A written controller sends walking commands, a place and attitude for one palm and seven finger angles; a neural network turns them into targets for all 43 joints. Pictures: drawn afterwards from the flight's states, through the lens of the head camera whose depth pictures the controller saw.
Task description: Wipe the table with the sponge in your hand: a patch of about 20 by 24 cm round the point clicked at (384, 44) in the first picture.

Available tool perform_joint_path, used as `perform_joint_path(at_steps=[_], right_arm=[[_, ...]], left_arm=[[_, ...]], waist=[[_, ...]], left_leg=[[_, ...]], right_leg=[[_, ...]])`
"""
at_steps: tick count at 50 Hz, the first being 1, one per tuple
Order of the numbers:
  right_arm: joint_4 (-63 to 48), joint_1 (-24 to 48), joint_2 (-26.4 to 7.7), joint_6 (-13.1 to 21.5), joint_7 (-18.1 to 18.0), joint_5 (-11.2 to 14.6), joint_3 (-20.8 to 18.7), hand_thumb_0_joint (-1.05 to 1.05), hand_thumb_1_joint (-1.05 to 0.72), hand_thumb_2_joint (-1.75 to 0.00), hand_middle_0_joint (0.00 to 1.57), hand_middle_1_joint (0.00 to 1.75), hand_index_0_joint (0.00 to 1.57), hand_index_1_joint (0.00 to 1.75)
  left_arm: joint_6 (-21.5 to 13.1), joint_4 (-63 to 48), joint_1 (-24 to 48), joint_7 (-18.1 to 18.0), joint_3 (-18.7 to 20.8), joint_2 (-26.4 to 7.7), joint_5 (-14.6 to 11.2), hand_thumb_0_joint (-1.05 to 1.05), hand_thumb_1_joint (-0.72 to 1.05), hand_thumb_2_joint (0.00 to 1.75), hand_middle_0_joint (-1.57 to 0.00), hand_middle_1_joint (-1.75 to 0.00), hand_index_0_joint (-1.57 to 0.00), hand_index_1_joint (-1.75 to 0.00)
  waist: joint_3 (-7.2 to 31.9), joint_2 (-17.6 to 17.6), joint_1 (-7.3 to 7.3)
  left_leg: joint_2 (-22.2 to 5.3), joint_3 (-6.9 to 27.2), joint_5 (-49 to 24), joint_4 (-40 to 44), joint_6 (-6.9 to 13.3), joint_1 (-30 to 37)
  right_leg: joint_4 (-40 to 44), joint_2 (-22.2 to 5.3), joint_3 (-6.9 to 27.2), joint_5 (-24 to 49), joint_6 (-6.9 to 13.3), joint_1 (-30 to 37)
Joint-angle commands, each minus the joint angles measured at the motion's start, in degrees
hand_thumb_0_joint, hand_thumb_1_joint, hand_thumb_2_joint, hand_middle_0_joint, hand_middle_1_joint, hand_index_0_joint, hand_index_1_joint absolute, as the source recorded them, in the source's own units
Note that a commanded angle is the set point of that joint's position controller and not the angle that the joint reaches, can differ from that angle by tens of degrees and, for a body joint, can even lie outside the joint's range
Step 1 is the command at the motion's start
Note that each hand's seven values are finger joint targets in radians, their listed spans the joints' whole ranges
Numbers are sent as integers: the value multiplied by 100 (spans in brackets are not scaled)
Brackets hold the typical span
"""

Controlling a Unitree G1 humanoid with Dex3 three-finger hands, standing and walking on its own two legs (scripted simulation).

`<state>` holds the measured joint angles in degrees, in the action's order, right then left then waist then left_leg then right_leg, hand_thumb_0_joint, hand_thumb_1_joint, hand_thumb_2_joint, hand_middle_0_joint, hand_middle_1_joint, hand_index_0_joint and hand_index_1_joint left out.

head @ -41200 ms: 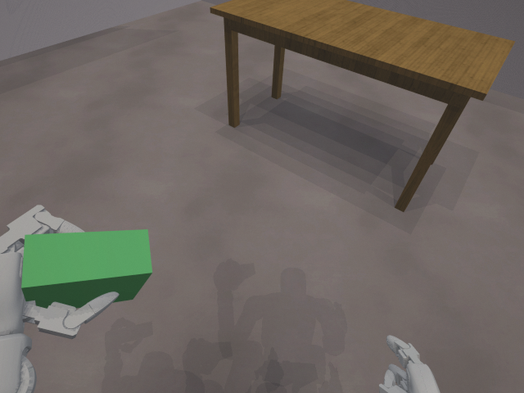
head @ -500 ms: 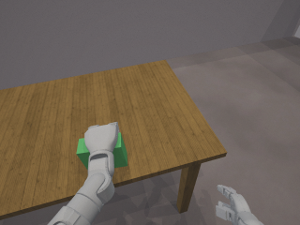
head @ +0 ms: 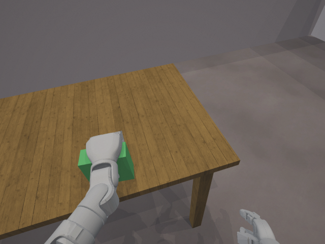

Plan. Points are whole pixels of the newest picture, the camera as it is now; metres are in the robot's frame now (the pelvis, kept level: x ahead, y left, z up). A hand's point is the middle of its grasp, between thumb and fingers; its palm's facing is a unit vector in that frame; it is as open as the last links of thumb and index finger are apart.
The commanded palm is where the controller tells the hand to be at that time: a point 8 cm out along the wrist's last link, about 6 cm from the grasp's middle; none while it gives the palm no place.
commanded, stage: slide back across to the middle lane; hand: left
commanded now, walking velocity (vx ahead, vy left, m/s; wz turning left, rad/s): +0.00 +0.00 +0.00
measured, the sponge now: (110, 168) +0.32 +0.19 -0.01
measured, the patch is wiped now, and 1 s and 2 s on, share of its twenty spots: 0.95 0.95 0.95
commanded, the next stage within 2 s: wipe forward along the middle lane in 0.46 s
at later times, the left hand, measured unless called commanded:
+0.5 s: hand (93, 164) +0.30 +0.22 +0.04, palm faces -0.02 -0.08 -1.00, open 9.6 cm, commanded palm +0.26 +0.23 +0.08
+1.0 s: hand (82, 156) +0.33 +0.27 +0.03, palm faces -0.08 -0.04 -1.00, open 9.6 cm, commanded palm +0.30 +0.27 +0.06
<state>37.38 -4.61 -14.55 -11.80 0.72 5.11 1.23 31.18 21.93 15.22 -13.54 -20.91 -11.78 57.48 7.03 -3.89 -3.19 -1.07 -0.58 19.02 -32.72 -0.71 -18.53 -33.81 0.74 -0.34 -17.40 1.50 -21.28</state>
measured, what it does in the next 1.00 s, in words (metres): stands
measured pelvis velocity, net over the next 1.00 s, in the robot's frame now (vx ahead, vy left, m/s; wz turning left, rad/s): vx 0.00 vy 0.00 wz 0.01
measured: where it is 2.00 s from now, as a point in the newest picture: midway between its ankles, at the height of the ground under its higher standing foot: outside the picture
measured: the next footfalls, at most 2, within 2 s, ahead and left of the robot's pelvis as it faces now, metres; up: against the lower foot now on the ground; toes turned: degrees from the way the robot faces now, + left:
none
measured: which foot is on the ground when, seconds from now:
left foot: down 0.00-1.00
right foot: down 0.00-1.00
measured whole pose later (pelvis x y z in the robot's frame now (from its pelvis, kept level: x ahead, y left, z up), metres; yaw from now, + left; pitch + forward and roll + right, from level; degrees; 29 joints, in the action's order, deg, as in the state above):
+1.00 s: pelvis +0.00 +0.00 +0.00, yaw +1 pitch +7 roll +0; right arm 38.5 -7.7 -15.6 -6.4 -2.7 4.3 0.7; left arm 19.2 26.0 16.7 -8.4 -8.9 -20.9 57.6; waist 5.4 -3.8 -3.2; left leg -1.1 0.4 18.4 -32.8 -0.6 -21.0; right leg -32.3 0.8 -1.2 -16.2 1.3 -22.7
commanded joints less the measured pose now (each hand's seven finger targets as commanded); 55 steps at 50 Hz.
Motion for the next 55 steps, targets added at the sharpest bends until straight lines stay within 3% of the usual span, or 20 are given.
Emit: perform_joint_path(at_steps=[1,4,5,8,10,13,15,17,20,23,27,34,38,40,44,45,48,50,53,55], right_arm=[[-992,1150,-631,311,-64,4,-175,0,-90,-90,20,30,20,30],[-1026,1176,-625,349,-59,10,-178,0,-90,-90,20,30,20,30],[-1017,1219,-655,344,-72,3,-194,0,-90,-90,20,30,20,30],[-1023,1151,-625,412,-74,8,-168,0,-90,-90,20,30,20,30],[-1013,1211,-670,425,-103,-6,-164,0,-90,-90,20,30,20,30],[-1007,1139,-652,479,-135,-2,-145,0,-90,-90,20,30,20,30],[-976,1169,-692,495,-163,-15,-157,0,-90,-90,20,30,20,30],[-1007,1082,-641,556,-161,-14,-161,0,-90,-90,20,30,20,30],[-1024,1094,-686,604,-142,-33,-194,0,-90,-90,20,30,20,30],[-1023,1008,-652,661,-129,-38,-202,0,-90,-90,20,30,20,30],[-1009,961,-675,702,-166,-58,-230,0,-90,-90,20,30,20,30],[-779,846,-746,746,-289,-63,-225,0,-90,-90,20,30,20,30],[-739,672,-758,802,-354,-66,-230,0,-90,-90,20,30,20,30],[-671,572,-805,807,-382,-66,-229,0,-90,-90,20,30,20,30],[-693,413,-805,823,-396,-82,-259,0,-90,-90,20,30,20,30],[-678,411,-835,813,-403,-79,-263,0,-90,-90,20,30,20,30],[-699,265,-824,806,-392,-94,-302,0,-90,-90,20,30,20,30],[-681,247,-855,787,-400,-98,-328,0,-90,-90,20,30,20,30],[-662,149,-853,756,-410,-97,-331,0,-90,-90,20,30,20,30],[-614,142,-884,736,-417,-109,-336,0,-90,-90,20,30,20,30]], left_arm=[[45,-547,439,84,538,-594,-178,0,10,130,-120,-160,-120,-160],[74,-754,354,103,589,-686,-181,0,10,130,-120,-160,-120,-160],[74,-799,334,92,894,-971,-163,0,10,130,-120,-160,-120,-160],[37,-842,77,139,698,-787,-193,0,10,130,-120,-160,-120,-160],[7,-906,17,174,1049,-1171,-155,0,10,130,-120,-160,-120,-160],[-59,-944,-27,230,944,-1095,-169,0,10,130,-120,-160,-120,-160],[-119,-987,-78,266,1307,-1477,-144,0,10,130,-120,-160,-120,-160],[-206,-1015,-295,289,1129,-1244,-164,0,10,130,-120,-160,-120,-160],[-357,-1220,-613,332,1425,-1489,-179,0,10,130,-120,-160,-120,-160],[-485,-1317,-799,349,1213,-1255,-203,0,10,130,-120,-160,-120,-160],[-581,-1448,-925,341,1543,-1590,-235,0,10,130,-120,-160,-120,-160],[-621,-865,-32,412,1419,-1643,-92,0,10,130,-120,-160,-120,-160],[-782,-466,226,498,1388,-1614,-76,0,10,130,-120,-160,-120,-160],[-882,-189,510,529,1612,-1878,-30,0,10,130,-120,-160,-120,-160],[-1062,164,769,545,1340,-1618,38,0,10,130,-120,-160,-120,-160],[-1105,218,858,524,1626,-1887,37,0,10,130,-120,-160,-120,-160],[-1226,329,902,463,1392,-1583,42,0,10,130,-120,-160,-120,-160],[-1270,485,898,399,1711,-1841,33,0,10,130,-120,-160,-120,-160],[-1300,750,1148,339,1477,-1675,65,0,10,130,-120,-160,-120,-160],[-1303,834,1448,290,1681,-1910,128,0,10,130,-120,-160,-120,-160]], waist=[[706,894,-128],[625,851,-166],[688,852,-224],[617,885,-184],[658,907,-249],[515,951,-178],[576,840,-238],[589,822,-217],[732,801,-265],[595,858,-193],[632,987,-227],[258,905,-50],[456,835,-6],[509,904,11],[578,886,81],[636,809,42],[774,814,96],[831,950,39],[548,1035,168],[603,983,147]], left_leg=[[277,-50,-1265,455,278,75],[275,-49,-1307,532,286,176],[274,-18,-1349,548,284,188],[296,-85,-1418,556,297,243],[299,-31,-1434,589,288,244],[317,-80,-1416,604,302,272],[321,-31,-1479,625,287,317],[333,-91,-1572,585,299,358],[333,-37,-1755,566,275,386],[336,-103,-1772,524,282,383],[331,-83,-1739,524,297,374],[319,-71,-1383,552,310,263],[334,-54,-1376,456,314,213],[317,-3,-1313,435,297,110],[325,-34,-1201,327,293,-49],[302,22,-1205,338,281,-86],[304,2,-1309,235,277,-134],[282,43,-1298,221,273,-243],[282,6,-989,210,283,-416],[263,55,-945,223,287,-470]], right_leg=[[563,105,47,1535,216,1004],[648,109,42,1520,217,1061],[671,128,143,1550,241,1114],[691,101,126,1801,199,1212],[720,113,248,1830,219,1281],[753,91,227,1915,181,1286],[770,105,332,1957,211,1333],[724,86,257,2204,187,1377],[662,89,371,2630,220,1490],[660,63,323,2858,178,1439],[659,59,324,2826,152,1488],[819,95,206,1862,138,967],[744,95,118,1826,151,892],[715,132,167,1703,182,784],[655,105,68,1593,159,622],[628,130,108,1540,203,588],[526,116,-8,1721,186,553],[519,133,54,1697,204,545],[562,112,-21,1305,149,299],[545,129,17,1155,184,219]])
